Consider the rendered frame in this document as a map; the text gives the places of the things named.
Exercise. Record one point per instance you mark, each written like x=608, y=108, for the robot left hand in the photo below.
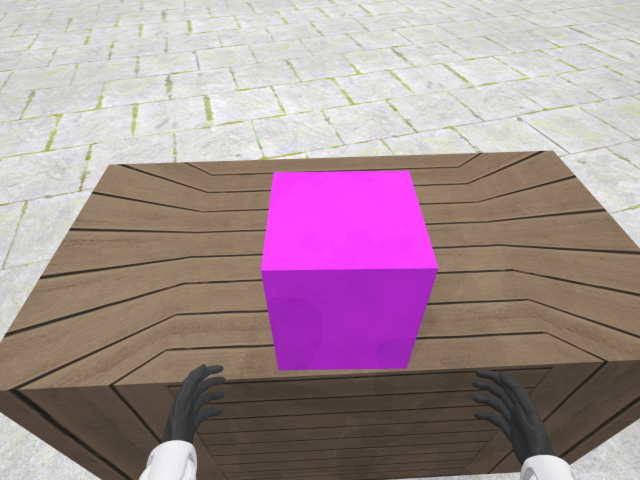
x=184, y=419

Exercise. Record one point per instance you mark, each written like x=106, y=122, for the carton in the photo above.
x=347, y=268

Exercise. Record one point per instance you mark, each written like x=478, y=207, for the left robot forearm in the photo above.
x=171, y=460

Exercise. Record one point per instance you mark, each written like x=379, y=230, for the right robot forearm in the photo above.
x=546, y=467

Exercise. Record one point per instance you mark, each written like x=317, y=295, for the pedestal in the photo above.
x=160, y=273

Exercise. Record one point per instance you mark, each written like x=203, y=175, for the robot right hand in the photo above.
x=520, y=422

